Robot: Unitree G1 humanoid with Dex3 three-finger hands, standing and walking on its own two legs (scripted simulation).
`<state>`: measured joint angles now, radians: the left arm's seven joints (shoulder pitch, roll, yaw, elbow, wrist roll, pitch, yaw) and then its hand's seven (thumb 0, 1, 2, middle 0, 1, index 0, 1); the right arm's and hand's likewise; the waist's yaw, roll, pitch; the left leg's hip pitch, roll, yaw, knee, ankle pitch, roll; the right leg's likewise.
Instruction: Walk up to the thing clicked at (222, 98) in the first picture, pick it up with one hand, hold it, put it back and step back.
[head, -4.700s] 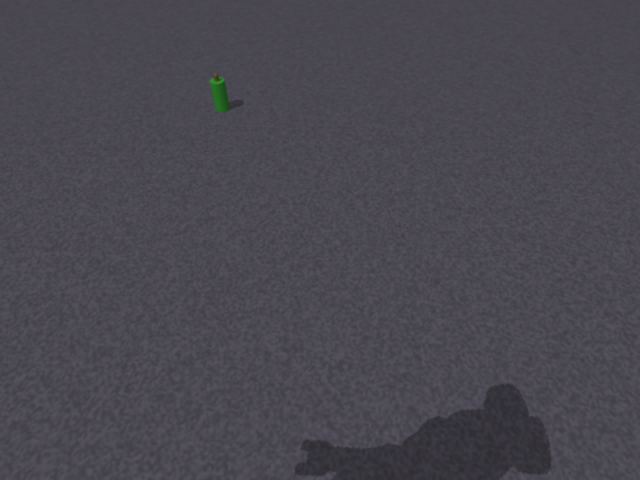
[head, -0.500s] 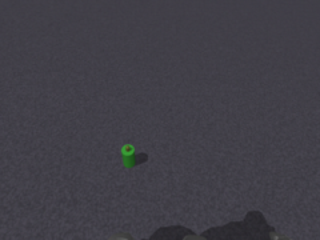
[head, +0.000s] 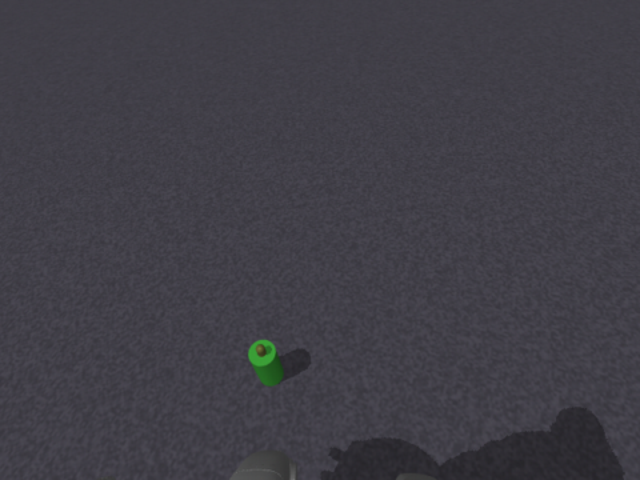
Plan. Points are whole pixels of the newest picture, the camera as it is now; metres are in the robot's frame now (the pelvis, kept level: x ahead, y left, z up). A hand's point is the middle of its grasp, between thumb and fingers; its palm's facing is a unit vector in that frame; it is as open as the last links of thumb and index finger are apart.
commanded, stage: walk up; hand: left
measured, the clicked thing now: (265, 361) +0.51 +0.23 -0.66
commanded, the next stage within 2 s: stand in 1.82 s
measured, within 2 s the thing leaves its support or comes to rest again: neither
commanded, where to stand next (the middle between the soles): +0.18 +0.03 m, yaw +1 degrees
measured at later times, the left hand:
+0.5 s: hand (134, 478) +0.14 +0.30 -0.16, palm faces -0.05 -0.92 -0.40, open 7.4 cm
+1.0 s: hand (161, 401) +0.24 +0.27 -0.14, palm faces -0.01 -0.94 -0.34, open 7.4 cm
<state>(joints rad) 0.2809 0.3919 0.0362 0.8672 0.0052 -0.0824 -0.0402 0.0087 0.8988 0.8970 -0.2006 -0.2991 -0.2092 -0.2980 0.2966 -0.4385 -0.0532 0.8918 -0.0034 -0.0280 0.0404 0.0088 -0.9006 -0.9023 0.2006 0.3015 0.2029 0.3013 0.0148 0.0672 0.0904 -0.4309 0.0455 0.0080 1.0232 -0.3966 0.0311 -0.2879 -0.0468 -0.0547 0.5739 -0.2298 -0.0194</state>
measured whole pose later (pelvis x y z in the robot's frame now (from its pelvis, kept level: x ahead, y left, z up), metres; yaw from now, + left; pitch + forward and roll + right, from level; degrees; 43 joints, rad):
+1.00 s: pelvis +0.13 +0.02 +0.01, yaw +1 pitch -2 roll +0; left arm 0.04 0.36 -0.01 1.10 0.00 -0.02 -0.01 0.01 0.90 0.90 -0.20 -0.30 -0.21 -0.30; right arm 0.09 -0.36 0.01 1.14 0.00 -0.02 0.01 0.01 -0.90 -0.90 0.20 0.30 0.20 0.30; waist 0.00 0.00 0.05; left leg -0.19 0.02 0.00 0.42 -0.19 -0.01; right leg -0.16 -0.03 -0.06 0.42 -0.22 0.01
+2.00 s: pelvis +0.14 +0.03 +0.02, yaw +1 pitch -2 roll +0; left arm 0.08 0.35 0.01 1.15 0.01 -0.01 -0.01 0.01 0.90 0.90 -0.20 -0.30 -0.21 -0.30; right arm 0.07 -0.35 0.00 1.15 0.00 -0.01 0.00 0.00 -0.90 -0.90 0.20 0.30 0.20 0.30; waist 0.00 0.00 0.05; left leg -0.13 0.00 -0.01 0.32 -0.16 -0.01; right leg -0.09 -0.04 -0.07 0.31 -0.19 0.02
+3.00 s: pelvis +0.15 +0.01 +0.02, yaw +1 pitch -2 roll +0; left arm 0.11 0.35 0.00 1.14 0.01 0.00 -0.01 0.01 0.90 0.90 -0.20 -0.30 -0.21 -0.30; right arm 0.10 -0.35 0.01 1.15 -0.01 0.00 0.00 0.01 -0.90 -0.90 0.20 0.30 0.20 0.30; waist 0.00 0.01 0.04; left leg -0.12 0.03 -0.01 0.31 -0.16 -0.03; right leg -0.09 -0.02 -0.07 0.31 -0.19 0.00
